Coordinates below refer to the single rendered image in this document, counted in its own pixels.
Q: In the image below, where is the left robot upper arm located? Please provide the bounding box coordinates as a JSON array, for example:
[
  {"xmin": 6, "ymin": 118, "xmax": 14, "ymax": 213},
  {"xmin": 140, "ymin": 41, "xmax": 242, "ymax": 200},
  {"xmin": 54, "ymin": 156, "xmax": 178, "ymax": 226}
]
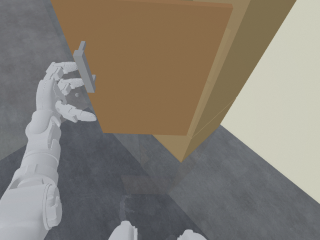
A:
[{"xmin": 0, "ymin": 183, "xmax": 62, "ymax": 240}]

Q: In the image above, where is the right robot shin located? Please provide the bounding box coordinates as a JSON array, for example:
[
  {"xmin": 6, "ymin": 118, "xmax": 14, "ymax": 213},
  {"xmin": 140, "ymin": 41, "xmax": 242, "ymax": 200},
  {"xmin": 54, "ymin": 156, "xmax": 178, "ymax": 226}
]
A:
[{"xmin": 183, "ymin": 229, "xmax": 193, "ymax": 234}]

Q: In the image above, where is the robot left forearm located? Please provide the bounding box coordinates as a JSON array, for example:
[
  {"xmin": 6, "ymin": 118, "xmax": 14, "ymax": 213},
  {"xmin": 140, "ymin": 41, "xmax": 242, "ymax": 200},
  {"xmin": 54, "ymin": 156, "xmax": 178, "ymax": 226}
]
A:
[{"xmin": 0, "ymin": 110, "xmax": 61, "ymax": 205}]

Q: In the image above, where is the robot shin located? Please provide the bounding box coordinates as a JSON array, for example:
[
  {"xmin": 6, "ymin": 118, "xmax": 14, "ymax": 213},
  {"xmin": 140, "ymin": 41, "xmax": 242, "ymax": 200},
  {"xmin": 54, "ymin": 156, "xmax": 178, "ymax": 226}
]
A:
[
  {"xmin": 120, "ymin": 220, "xmax": 131, "ymax": 225},
  {"xmin": 183, "ymin": 229, "xmax": 193, "ymax": 234}
]

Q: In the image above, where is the cupboard door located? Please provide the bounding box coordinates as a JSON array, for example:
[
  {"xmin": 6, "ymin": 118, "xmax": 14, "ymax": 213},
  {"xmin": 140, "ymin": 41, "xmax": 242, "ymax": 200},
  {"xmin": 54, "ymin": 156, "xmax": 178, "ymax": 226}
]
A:
[{"xmin": 50, "ymin": 0, "xmax": 233, "ymax": 136}]

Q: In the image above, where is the handle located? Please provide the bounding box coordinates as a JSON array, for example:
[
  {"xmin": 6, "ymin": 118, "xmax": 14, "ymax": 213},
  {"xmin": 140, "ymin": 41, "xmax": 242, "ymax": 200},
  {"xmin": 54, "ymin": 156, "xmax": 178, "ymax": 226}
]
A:
[{"xmin": 73, "ymin": 41, "xmax": 96, "ymax": 93}]

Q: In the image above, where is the left robot shin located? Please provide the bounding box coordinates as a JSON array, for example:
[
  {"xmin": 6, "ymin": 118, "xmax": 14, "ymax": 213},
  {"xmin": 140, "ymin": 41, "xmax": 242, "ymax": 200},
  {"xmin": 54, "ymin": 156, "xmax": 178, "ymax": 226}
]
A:
[{"xmin": 120, "ymin": 220, "xmax": 131, "ymax": 225}]

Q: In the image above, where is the robot left hand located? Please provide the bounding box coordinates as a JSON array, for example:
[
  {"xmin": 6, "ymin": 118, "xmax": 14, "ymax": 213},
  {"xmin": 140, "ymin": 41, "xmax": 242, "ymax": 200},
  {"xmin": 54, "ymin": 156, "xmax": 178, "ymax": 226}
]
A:
[{"xmin": 36, "ymin": 62, "xmax": 97, "ymax": 123}]

